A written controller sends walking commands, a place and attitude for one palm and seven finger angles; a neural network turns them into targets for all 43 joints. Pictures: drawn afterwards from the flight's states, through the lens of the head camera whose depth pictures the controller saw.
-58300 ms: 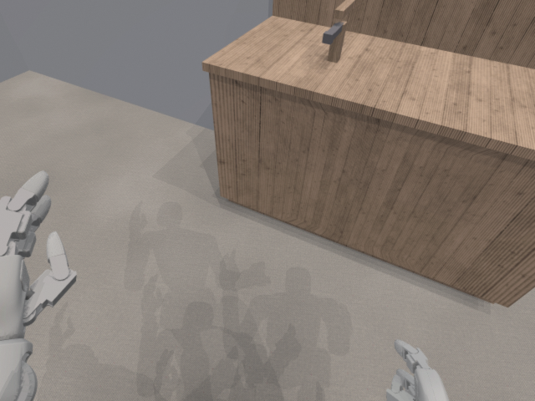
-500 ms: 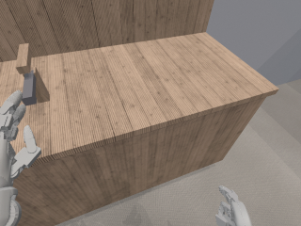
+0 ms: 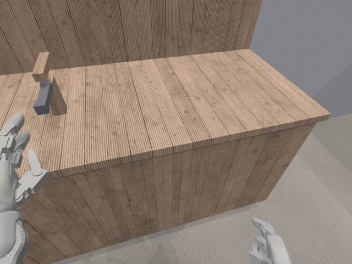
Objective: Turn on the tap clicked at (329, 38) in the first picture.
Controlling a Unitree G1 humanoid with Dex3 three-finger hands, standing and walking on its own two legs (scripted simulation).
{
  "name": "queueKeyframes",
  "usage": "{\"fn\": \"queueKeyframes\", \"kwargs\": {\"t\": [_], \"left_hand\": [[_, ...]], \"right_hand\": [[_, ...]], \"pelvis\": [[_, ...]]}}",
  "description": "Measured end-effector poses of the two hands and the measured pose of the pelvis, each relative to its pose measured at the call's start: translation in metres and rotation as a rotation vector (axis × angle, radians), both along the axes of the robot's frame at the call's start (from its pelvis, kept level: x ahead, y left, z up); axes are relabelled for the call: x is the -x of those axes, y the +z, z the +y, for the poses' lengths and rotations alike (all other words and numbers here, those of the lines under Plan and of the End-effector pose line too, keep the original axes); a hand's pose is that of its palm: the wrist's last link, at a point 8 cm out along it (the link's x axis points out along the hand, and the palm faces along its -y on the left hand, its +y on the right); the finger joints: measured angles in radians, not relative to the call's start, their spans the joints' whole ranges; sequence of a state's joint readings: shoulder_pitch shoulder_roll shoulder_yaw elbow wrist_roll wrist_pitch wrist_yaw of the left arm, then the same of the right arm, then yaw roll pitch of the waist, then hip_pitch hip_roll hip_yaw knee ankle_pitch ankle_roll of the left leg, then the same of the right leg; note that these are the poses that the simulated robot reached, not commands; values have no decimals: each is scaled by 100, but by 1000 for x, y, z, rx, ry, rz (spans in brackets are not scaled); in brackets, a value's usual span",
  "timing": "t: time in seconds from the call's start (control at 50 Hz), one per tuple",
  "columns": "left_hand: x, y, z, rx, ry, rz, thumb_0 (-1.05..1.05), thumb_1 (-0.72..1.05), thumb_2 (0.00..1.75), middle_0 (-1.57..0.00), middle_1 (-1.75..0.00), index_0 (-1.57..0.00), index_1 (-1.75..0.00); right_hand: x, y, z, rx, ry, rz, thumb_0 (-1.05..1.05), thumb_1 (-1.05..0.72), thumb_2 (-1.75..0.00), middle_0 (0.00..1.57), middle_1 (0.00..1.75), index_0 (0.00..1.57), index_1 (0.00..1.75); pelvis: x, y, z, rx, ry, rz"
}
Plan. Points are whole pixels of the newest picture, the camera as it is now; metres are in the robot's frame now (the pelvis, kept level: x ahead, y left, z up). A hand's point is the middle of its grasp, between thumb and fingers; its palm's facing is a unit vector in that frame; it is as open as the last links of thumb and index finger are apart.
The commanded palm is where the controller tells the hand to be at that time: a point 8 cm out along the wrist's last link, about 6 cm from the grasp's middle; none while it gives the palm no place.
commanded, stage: turn the palm inward beside the body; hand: left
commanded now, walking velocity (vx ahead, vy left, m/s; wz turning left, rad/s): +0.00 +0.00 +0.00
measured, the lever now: (41, 107) +0.42 +0.42 +0.12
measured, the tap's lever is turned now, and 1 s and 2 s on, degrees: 0 0 0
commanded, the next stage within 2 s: reach beside the lever's end, fingers flat in 1.80 s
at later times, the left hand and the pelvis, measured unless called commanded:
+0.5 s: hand (57, 168) +0.22 +0.25 +0.16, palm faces +0.55 -0.81 -0.22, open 7.5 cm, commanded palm +0.17 +0.28 +0.18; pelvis +0.03 -0.03 -0.01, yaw +2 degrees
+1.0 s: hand (44, 183) +0.19 +0.25 +0.16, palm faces +0.55 -0.83 -0.10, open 7.5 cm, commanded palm +0.13 +0.28 +0.18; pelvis +0.00 +0.00 +0.00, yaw +2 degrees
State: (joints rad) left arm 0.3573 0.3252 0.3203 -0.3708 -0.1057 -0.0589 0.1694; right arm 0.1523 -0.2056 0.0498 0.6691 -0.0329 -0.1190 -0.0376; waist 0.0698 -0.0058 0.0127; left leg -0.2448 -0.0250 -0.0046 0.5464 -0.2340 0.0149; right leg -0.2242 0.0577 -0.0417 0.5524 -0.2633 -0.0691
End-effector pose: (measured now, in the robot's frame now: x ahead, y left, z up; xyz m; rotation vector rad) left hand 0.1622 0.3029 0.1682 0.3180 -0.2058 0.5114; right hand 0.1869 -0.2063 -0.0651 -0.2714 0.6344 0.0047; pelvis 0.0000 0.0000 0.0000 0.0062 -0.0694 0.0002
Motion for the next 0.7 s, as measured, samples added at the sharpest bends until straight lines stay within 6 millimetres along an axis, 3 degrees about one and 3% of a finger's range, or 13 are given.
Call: {"fn": "queueKeyframes", "kwargs": {"t": [0.1,0.22,0.3,0.46,0.58,0.7], "left_hand": [[15,17,10,-31,142,-97,2,89,90,-21,-30,-20,-30],[-10,6,-16,19,28,75,2,89,90,-20,-30,-20,-30],[-25,2,-29,44,-9,72,2,89,90,-21,-30,-20,-30],[-13,4,-24,46,51,33,2,89,90,-21,-30,-21,-30],[-3,-2,-21,95,60,48,2,89,90,-21,-30,-20,-30],[1,-4,-23,124,33,22,2,89,90,-21,-30,-20,-30]], "right_hand": [[-10,-9,-14,28,46,3,2,-90,-90,20,30,20,30],[-23,-19,-28,1,-6,-15,2,-90,-90,20,30,21,30],[-30,-20,-36,-19,-45,-24,2,-90,-90,20,30,21,30],[-36,-16,-49,-13,-57,-40,2,-90,-90,20,30,20,30],[-35,-17,-45,-1,-50,-52,2,-90,-90,20,30,20,30],[-30,-12,-28,-17,-38,-84,2,-90,-90,20,30,20,30]], "pelvis": [[-1,-4,-17,13,39,-4],[-9,-4,-25,8,46,0],[-20,-5,-31,-5,31,28],[-36,-8,-33,-15,22,47],[-30,-8,-27,-10,35,44],[-20,-7,-20,-5,33,38]]}}
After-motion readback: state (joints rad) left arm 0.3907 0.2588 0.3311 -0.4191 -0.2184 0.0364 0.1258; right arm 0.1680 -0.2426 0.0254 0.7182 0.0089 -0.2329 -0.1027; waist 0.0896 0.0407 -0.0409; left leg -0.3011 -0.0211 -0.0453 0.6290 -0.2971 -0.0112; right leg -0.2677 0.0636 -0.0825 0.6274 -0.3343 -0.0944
